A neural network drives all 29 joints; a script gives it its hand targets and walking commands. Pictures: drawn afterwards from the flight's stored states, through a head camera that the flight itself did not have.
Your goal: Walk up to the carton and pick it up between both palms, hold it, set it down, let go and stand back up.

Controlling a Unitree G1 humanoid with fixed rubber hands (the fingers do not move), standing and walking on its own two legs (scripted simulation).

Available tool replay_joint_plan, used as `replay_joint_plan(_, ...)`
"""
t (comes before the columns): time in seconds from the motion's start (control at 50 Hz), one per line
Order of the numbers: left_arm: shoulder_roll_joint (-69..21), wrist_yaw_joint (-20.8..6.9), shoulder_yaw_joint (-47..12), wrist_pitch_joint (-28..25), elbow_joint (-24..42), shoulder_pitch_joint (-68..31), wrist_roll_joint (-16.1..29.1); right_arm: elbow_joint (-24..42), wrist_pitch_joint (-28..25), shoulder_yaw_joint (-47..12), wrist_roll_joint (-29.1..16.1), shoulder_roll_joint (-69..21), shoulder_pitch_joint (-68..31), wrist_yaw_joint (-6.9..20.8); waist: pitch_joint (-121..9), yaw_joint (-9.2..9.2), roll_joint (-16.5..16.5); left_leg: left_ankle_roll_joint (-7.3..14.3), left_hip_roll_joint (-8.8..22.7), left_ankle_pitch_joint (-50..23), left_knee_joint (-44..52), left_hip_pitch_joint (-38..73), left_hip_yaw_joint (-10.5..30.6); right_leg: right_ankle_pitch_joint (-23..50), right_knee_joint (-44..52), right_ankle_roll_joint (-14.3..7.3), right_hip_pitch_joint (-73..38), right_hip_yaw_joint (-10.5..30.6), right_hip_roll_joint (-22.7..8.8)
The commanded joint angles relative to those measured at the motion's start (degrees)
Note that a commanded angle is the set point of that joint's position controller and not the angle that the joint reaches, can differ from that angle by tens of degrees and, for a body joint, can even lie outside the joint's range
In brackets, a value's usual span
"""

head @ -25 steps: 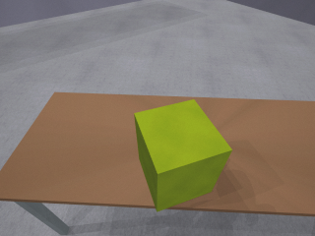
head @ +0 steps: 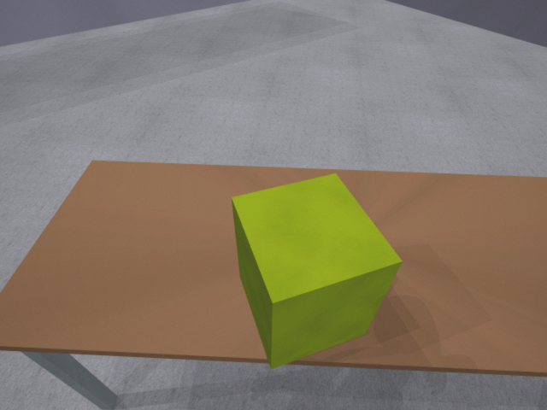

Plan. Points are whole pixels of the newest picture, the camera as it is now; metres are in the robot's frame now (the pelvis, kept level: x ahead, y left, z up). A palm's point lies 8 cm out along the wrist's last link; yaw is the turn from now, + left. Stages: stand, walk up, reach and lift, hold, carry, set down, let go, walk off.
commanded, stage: stand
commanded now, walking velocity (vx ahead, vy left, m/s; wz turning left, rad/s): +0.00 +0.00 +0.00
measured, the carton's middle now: (303, 270) +0.39 -0.04 -0.04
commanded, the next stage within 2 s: none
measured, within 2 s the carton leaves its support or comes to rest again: neither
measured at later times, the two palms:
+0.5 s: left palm out of the picture +0.05 +0.30 -0.12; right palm out of the picture +0.06 -0.30 -0.11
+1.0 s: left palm out of the picture +0.06 +0.31 -0.11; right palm out of the picture +0.07 -0.30 -0.11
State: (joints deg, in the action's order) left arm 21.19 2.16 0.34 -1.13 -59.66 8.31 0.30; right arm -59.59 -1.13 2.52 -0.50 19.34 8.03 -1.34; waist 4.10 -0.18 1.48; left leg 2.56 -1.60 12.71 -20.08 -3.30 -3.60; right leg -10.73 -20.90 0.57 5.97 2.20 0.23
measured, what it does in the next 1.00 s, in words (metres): stands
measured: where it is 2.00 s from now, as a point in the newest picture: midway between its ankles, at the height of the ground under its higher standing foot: outside the picture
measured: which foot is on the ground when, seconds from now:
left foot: down 0.00-1.00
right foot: down 0.00-1.00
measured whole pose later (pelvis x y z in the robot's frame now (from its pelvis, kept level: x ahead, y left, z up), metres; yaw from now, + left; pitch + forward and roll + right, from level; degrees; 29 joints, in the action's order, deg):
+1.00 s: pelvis -0.01 +0.00 +0.00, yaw +0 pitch -4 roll +0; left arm 21.2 2.3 0.6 -1.0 -58.9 9.2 0.3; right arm -58.9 -0.9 2.7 -0.2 19.8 8.4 -0.5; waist 4.4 -0.4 1.0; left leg 2.6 -1.7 12.0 -19.6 -3.4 -3.7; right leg -10.0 -20.5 0.8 6.1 2.1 -0.1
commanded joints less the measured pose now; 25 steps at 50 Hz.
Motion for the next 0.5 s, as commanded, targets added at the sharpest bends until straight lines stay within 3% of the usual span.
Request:
replay_joint_plan(0.0, 10.47, 0.6, 1.8, -0.83, 1.52, 1.86, 0.24, 3.06, -0.49, 2.33, 0.01, 11.31, -1.08, -0.08, -0.81, -0.57, -0.87, -0.96, 10.85, -13.06, 4.58, 0.09, 8.29, 9.26, 3.11, -1.88, 2.16, 4.5, -6.68)
replay_joint_plan(0.02, 10.0, 0.83, 2.24, -0.54, 1.24, 0.35, -0.04, 3.22, -0.25, 1.89, 0.25, 10.83, -1.86, -0.24, -1.62, 0.01, -1.87, -0.96, 10.09, -12.58, 4.49, -1.71, 7.83, 12.41, 3.13, -1.87, 0.6, 4.61, -7.09)
replay_joint_plan(0.04, 10.07, 0.75, 2.42, -0.2, 1.34, -0.31, -0.29, 2.51, -0.45, 1.49, -0.2, 9.75, -1.85, -0.22, -2.41, -0.26, -2.74, -0.73, 9.6, -11.69, 3.85, 1.53, 7.33, 10.83, 3.18, -2.55, 2.69, 5.05, -7.25)
replay_joint_plan(0.08, 8.85, 0.77, 1.83, -0.36, 2.1, -0.13, -0.18, 3.77, -0.69, 2.05, 0.1, 11.95, -1.52, -0.18, -2.02, -0.1, -4.05, -1.58, 9.59, -11.37, 4.91, -0.5, 6.86, 11.07, 3.1, -1.53, 0.42, 4.7, -7.28)
replay_joint_plan(0.1, 10.85, 1.11, 2.7, -0.16, 1.85, 0.21, 0.23, 2.72, -0.44, 1.73, 0.27, 10.75, -1.06, -0.03, -0.18, -0.55, -1.62, -1.63, 9.23, -9.8, 6.18, -2.2, 7.28, 8.75, 2.95, -1.82, 1.44, 4.82, -6.49)
replay_joint_plan(0.12, 10.49, 1.06, 3.07, -0.3, 2.28, -0.95, -0.1, 3.53, -0.61, 1.32, 0.25, 9.22, -2.52, 0.29, 1.98, -0.2, -3.23, -1.01, 9.23, -5.18, 6.05, -2.94, 7.24, 7.37, 3.93, -2.35, 2.3, 6.24, -7.15)
replay_joint_plan(0.14, 10.45, 0.9, 2.67, -0.2, 2.07, -1.61, -0.48, 2.54, -0.23, 0.72, 0.25, 8.36, 0.84, 0.2, 0.32, -0.18, 0.02, -0.85, 9.28, -3.89, 7.06, -1.53, 7.65, 6.79, 3.67, -2.64, 2.73, 5.88, -7.76)
replay_joint_plan(0.16, 6.55, 0.5, 2.09, -0.19, 0.95, 1.7, 0.11, 1.99, -0.29, 1.51, 0.1, 10.31, -0.25, -0.18, 0.19, -0.86, -4.49, -0.57, 9.13, -3.24, 6.71, -0.53, 6.51, 5.74, 5.0, -2.94, 2.81, 5.77, -7.34)
replay_joint_plan(0.18, 10.74, 0.09, 2.43, -0.37, 2.49, -1.48, -0.14, 3.25, -0.81, 2.27, 0.29, 11.85, -0.64, -0.15, -1.3, 0.57, -0.42, -0.9, 9.39, -5.98, 5.84, 0.59, 6.74, 7.99, 3.84, -2.49, 2.66, 5.6, -6.97)
replay_joint_plan(0.2, 11.27, 0.12, 3.18, -0.36, 1.68, -0.45, -0.26, 2.1, -0.84, 1.84, 0.1, 10.32, 0.78, -0.12, -1.42, 0.61, -0.48, -0.69, 9.58, -6.57, 4.83, 0.24, 7.17, 7.88, 4.5, -2.07, 3.15, 4.72, -6.32)
replay_joint_plan(0.22, 10.35, 0.33, 2.92, -0.41, 2.1, 0.75, -0.01, 3.65, -0.7, 1.61, 0.46, 10.71, -2.68, -0.23, -2.57, -1.13, 0.52, -0.38, 9.92, -5.5, 4.84, -0.63, 7.95, 9.41, 2.66, -1.91, 1.1, 4.05, -6.31)
replay_joint_plan(0.24, 10.51, 0.27, 2.73, -0.19, 1.57, 0.89, -0.17, 3.57, -0.46, 1.75, 0.0, 10.61, -0.76, -0.14, 0.02, 0.4, -2.12, -0.34, 8.99, -5.14, 4.7, -0.89, 7.32, 8.04, 3.77, -1.84, 4.15, 5.41, -6.45)
replay_joint_plan(0.26, 8.83, 0.04, 2.24, -0.31, 2.57, -0.67, -0.53, 4.43, -0.75, 2.16, 0.0, 11.68, -2.62, -0.07, -1.56, -0.39, -3.53, -1.07, 9.64, -4.65, 4.48, -0.99, 7.56, 7.92, 3.62, -1.97, 3.12, 4.65, -6.46)
replay_joint_plan(0.28, 9.25, -0.07, 1.82, -0.03, 1.45, -0.15, 0.14, 2.72, -0.4, 2.15, -0.33, 11.78, -0.44, -0.33, 0.11, 0.71, -2.35, -0.99, 9.49, -3.85, 5.63, -0.78, 7.23, 8.19, 3.83, -1.74, 3.69, 4.48, -6.88)
replay_joint_plan(0.3, 6.94, 0.06, 1.01, -0.2, 1.57, 0.87, -0.03, 3.55, -0.56, 2.21, -0.2, 11.52, 0.3, -0.12, -1.55, 0.17, -0.93, -1.14, 9.58, -3.5, 5.97, -0.59, 7.22, 5.71, 3.23, -1.78, 1.85, 5.25, -6.46)
replay_joint_plan(0.32, 8.11, 0.17, 1.55, -0.08, 0.62, 2.42, -0.1, 2.64, -0.36, 2.4, 0.38, 12.79, 2.03, -0.08, -2.06, 0.84, -2.91, -0.89, 10.16, 0.53, 6.2, -0.32, 7.53, 4.24, 3.75, -1.49, 2.76, 3.67, -5.96)
replay_joint_plan(0.34, 10.46, 0.82, 2.1, -0.63, 1.51, 0.86, -0.09, 2.43, -0.82, 1.9, -0.15, 10.19, 1.41, 0.04, 0.74, 0.6, -1.06, -1.01, 9.81, -3.41, 7.17, -0.09, 8.71, 4.87, 3.94, -1.75, 4.24, 5.74, -6.69)
replay_joint_plan(0.36, 10.87, 0.7, 2.4, -0.45, 1.84, 1.27, -0.3, 3.09, -0.78, 2.06, 0.13, 11.9, 0.06, 0.24, 0.26, -0.05, -0.19, -1.07, 9.73, -4.26, 6.55, -0.78, 7.72, 6.25, 4.12, -2.04, 3.73, 5.79, -6.21)
replay_joint_plan(0.38, 11.08, 0.62, 2.99, -0.31, 2.16, -1.13, -0.35, 3.37, -0.73, 1.86, 0.26, 10.1, -1.34, -0.12, -0.73, -0.47, 0.38, -1.33, 10.65, -11.5, 6.1, -1.74, 7.87, 8.73, 2.19, -2.05, 2.37, 4.02, -6.43)
replay_joint_plan(0.4, 9.28, 0.6, 2.07, -0.41, 1.77, 1.9, -0.46, 3.9, -1.05, 2.32, 0.25, 11.83, -0.62, -0.26, -1.99, -1.12, -1.56, -1.58, 10.65, -11.94, 5.69, -0.58, 8.32, 8.18, 2.02, -1.99, 0.83, 4.34, -6.61)
replay_joint_plan(0.42, 8.82, -0.07, 2.47, -0.52, 1.07, 2.86, -0.07, 3.35, -0.78, 1.8, 0.42, 9.83, -1.16, -0.32, -1.51, -1.44, -3.81, -0.56, 8.74, -9.9, 5.48, -2.26, 6.41, 8.08, 3.14, -1.66, 0.79, 4.6, -6.73)
replay_joint_plan(0.44, 9.33, 0.19, 2.41, -0.48, 0.98, 2.93, -0.52, 3.31, -0.97, 1.56, 0.33, 8.86, -0.8, 0.32, -1.52, -1.19, -1.06, -0.8, 9.42, -8.63, 4.72, -0.15, 6.66, 10.7, 2.98, -2.04, 1.47, 4.75, -6.68)
replay_joint_plan(0.46, 9.49, 0.21, 2.51, -0.21, 2.13, 0.27, -0.19, 4.67, -1.0, 1.67, -0.37, 9.66, 0.31, 0.03, 0.22, 0.77, -2.86, -1.21, 9.15, -6.19, 5.01, -1.58, 6.42, 8.25, 3.01, -2.03, 3.31, 5.58, -7.03)
replay_joint_plan(0.48, 8.89, -0.03, 2.23, -0.11, 1.8, 0.69, -0.33, 3.28, -0.76, 2.04, 0.04, 11.38, -1.18, -0.24, -2.13, -0.91, -2.77, -1.2, 8.6, -7.49, 5.16, -1.37, 6.74, 8.89, 2.52, -2.41, 1.0, 4.27, -6.52)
